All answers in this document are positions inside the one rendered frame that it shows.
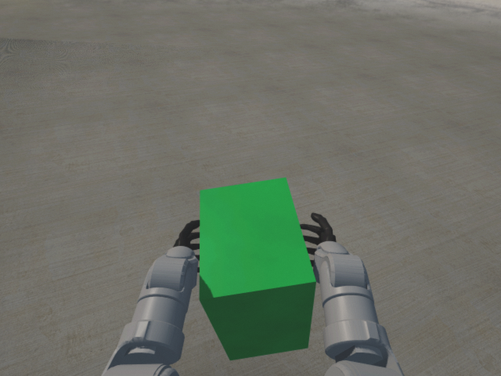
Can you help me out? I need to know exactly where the robot right upper arm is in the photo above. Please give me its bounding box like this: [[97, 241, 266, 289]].
[[324, 360, 401, 376]]

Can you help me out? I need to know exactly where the right robot forearm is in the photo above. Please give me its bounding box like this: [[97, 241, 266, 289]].
[[313, 241, 405, 376]]

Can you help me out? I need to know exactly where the left robot forearm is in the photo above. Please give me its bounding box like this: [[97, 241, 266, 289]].
[[101, 246, 198, 376]]

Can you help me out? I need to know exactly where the right robot hand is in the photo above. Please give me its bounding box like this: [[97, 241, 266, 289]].
[[300, 213, 336, 266]]

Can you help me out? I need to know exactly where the carton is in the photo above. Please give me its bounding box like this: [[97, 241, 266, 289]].
[[200, 178, 316, 360]]

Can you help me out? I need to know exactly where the left robot hand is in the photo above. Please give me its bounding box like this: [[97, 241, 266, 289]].
[[174, 220, 200, 273]]

